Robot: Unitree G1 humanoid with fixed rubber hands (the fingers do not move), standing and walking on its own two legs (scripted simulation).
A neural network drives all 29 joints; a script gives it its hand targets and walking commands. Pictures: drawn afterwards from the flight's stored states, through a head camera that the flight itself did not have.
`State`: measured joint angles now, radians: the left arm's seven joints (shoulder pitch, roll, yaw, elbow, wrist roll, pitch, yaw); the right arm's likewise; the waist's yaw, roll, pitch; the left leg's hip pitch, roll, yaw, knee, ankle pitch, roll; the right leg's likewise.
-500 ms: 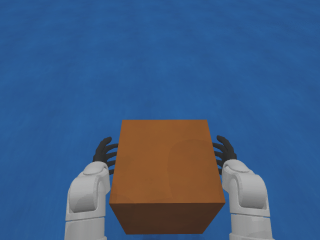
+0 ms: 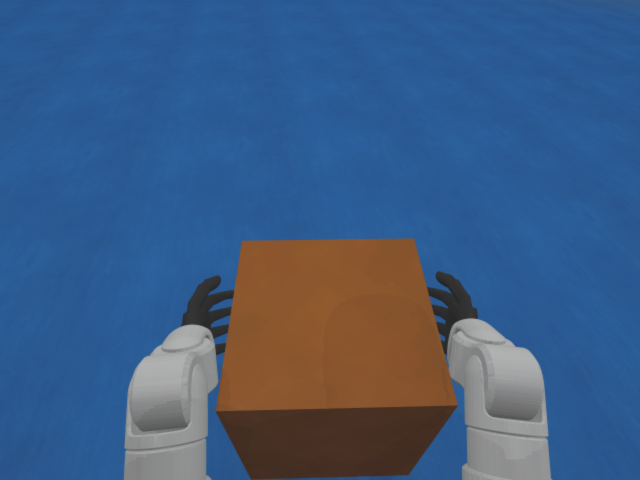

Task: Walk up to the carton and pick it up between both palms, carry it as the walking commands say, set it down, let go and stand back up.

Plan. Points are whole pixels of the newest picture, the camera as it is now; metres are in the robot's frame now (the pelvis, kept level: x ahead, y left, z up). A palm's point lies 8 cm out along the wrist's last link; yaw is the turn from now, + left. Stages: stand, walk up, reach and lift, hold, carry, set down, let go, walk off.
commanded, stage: carry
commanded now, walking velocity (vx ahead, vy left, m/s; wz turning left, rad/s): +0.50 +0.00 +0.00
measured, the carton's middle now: (329, 363) +0.27 +0.00 +0.02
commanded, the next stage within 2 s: none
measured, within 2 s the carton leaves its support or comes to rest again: neither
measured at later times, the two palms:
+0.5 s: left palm (243, 225) +0.46 +0.13 +0.08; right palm (430, 219) +0.49 -0.17 +0.08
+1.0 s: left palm (243, 126) +0.78 +0.17 +0.09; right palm (384, 128) +0.77 -0.13 +0.10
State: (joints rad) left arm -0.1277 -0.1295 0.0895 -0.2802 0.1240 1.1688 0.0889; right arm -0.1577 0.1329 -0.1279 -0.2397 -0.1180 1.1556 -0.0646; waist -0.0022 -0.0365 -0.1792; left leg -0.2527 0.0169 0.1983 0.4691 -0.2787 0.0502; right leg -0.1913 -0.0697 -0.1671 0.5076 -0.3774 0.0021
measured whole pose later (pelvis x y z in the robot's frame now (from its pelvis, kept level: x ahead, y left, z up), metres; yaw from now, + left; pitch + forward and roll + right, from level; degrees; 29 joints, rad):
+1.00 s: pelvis +0.50 +0.02 +0.02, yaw +0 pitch +4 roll -1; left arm -0.16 -0.13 0.10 -0.36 0.11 1.19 0.09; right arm -0.15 0.13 -0.12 -0.35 -0.11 1.18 -0.08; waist -0.02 -0.01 -0.04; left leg -0.17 0.04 0.21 0.28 -0.18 0.04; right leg -0.57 -0.10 -0.08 0.94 -0.23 0.03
